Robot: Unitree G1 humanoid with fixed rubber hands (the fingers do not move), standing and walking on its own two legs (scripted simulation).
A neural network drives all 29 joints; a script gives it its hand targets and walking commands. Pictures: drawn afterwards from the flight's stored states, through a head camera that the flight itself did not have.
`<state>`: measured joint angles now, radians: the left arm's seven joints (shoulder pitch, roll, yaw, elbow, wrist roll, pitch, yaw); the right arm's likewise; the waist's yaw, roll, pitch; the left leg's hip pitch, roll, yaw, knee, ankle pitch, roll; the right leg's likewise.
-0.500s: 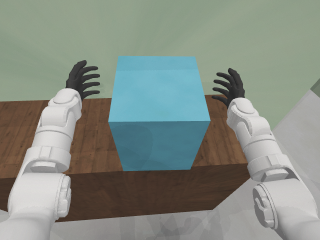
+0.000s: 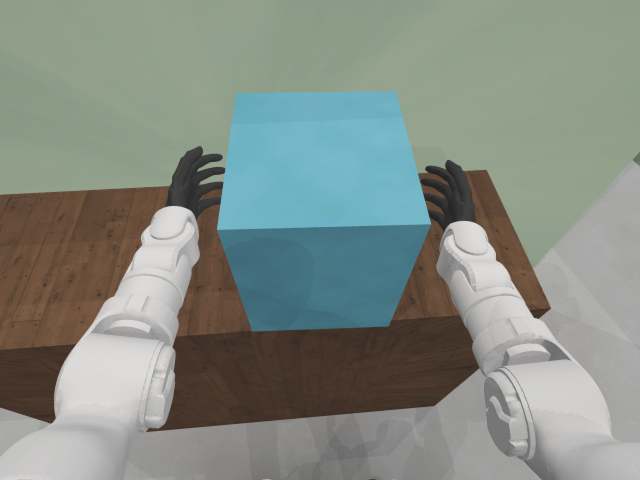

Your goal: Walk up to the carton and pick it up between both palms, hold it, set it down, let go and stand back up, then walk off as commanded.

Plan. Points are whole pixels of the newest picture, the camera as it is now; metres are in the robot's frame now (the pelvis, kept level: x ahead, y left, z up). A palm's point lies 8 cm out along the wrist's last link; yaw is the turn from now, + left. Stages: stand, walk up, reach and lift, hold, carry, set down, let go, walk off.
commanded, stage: reach and lift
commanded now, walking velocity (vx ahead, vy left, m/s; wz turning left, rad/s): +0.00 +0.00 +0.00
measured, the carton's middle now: (319, 220) +0.42 +0.00 +0.05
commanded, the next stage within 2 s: none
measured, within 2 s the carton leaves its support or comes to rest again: leaves its support in 1.78 s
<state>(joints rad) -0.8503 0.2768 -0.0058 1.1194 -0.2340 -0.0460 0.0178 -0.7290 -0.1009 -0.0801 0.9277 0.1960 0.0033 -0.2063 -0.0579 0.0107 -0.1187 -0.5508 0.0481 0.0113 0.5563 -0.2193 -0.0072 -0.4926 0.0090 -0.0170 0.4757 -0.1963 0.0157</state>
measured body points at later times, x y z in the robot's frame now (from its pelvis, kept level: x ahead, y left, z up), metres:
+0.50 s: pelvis +0.00 +0.00 +0.00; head +0.06 +0.02 +0.45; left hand +0.45 +0.15 +0.06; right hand +0.42 -0.15 +0.06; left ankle +0.02 +0.12 -0.73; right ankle +0.01 -0.13 -0.73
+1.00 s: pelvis +0.02 +0.01 +0.01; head +0.04 +0.02 +0.46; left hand +0.43 +0.15 +0.06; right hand +0.40 -0.14 +0.06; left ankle +0.02 +0.12 -0.73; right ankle +0.01 -0.13 -0.73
